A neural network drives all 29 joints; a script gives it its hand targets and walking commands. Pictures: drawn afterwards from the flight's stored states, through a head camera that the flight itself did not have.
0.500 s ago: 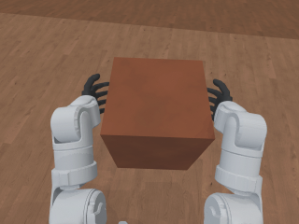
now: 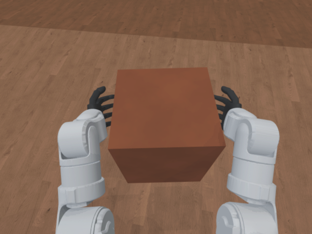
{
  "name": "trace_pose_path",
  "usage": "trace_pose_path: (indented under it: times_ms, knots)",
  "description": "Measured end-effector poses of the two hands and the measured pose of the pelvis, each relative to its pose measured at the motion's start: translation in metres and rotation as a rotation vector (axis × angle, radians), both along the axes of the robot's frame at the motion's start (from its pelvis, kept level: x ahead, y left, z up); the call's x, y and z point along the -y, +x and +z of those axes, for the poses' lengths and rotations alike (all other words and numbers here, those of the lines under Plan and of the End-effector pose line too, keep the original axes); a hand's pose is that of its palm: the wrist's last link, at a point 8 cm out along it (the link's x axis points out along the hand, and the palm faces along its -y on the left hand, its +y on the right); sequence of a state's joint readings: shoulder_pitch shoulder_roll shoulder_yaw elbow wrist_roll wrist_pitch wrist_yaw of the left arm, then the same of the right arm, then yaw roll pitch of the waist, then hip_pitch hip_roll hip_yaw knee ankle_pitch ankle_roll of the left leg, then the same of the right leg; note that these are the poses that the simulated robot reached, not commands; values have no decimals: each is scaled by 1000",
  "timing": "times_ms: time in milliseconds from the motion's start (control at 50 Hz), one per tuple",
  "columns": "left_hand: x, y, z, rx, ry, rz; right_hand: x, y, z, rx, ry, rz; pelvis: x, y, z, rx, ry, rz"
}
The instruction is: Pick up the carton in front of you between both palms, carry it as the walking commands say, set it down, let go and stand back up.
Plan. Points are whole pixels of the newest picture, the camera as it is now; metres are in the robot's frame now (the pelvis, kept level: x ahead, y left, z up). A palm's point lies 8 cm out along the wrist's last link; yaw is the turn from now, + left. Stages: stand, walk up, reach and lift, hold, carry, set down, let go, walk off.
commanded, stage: carry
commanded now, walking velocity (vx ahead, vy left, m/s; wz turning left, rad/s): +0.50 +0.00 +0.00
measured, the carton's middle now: (163, 131) +0.38 +0.02 +0.07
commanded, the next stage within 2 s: none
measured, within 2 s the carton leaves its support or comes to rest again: neither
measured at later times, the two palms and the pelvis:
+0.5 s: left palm (140, 19) +0.70 +0.11 +0.21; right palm (237, 31) +0.65 -0.19 +0.21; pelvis +0.33 +0.03 +0.06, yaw -1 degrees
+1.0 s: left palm out of the picture +1.00 +0.19 +0.29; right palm out of the picture +1.03 -0.11 +0.28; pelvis +0.65 +0.00 +0.11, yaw +0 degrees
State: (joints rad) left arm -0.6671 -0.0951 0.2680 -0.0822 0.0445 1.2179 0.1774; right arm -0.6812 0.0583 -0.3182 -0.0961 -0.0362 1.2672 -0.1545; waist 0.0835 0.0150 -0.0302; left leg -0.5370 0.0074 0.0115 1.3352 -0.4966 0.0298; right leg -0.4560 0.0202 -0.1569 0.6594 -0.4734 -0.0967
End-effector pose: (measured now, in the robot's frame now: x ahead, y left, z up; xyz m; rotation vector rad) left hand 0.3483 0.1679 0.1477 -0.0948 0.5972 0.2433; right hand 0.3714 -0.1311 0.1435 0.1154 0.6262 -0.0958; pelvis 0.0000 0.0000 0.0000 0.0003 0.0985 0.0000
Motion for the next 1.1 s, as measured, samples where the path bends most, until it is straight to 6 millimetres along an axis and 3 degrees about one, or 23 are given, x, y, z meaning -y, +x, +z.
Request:
trace_pose_path:
  times_ms: [100, 220, 280, 340, 440, 520, 620, 680, 840, 980, 1040, 1100]
  knots:
    - [-19, 50, 25, 38, -8, 76, -21, 69, 21, 36, 25, 53, 8, 58, 19, 5, 30, 8]
    - [-20, 147, 58, 94, 3, 41, -20, 152, 45, 95, 17, 32, 0, 144, 22, 12, 47, -10]
    - [-8, 205, 58, 79, -4, -30, -7, 190, 47, 81, -10, -30, -10, 196, 17, 34, 55, -18]
    - [16, 258, 54, 48, -23, -137, 16, 213, 47, 46, -38, -117, -20, 237, 23, 54, 55, -15]
    - [52, 321, 54, -33, -39, -217, 48, 248, 49, -38, -42, -208, -28, 292, 49, 48, 19, -15]
    - [59, 368, 70, -1, -40, -219, 55, 297, 68, -7, -41, -214, -25, 338, 63, 37, 7, -29]
    - [52, 432, 93, 65, -25, -179, 51, 378, 93, 59, -42, -167, -12, 406, 69, 11, -3, -27]
    - [45, 470, 100, 72, -4, -131, 46, 432, 98, 69, -31, -115, 1, 451, 66, 14, -39, -13]
    - [3, 536, 103, -14, -11, 34, 2, 547, 109, -8, -13, 22, 17, 541, 101, 10, -6, 2]
    - [-17, 634, 143, 70, -2, 32, -18, 641, 140, 78, -14, 29, 1, 632, 111, 9, 2, 4]
    - [-17, 687, 144, 67, -16, -29, -17, 679, 142, 73, -38, -13, -14, 680, 103, 23, 22, -9]
    - [-6, 737, 138, 33, -31, -109, -7, 703, 137, 37, -58, -83, -28, 719, 105, 39, 25, -12]
